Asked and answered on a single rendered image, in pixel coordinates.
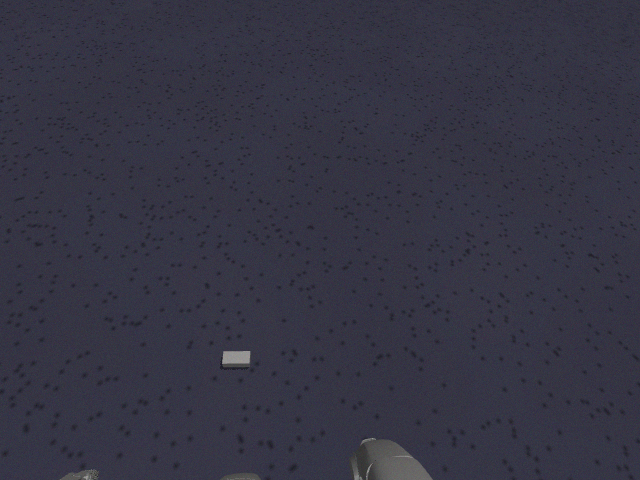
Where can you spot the small box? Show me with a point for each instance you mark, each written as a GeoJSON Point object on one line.
{"type": "Point", "coordinates": [236, 359]}

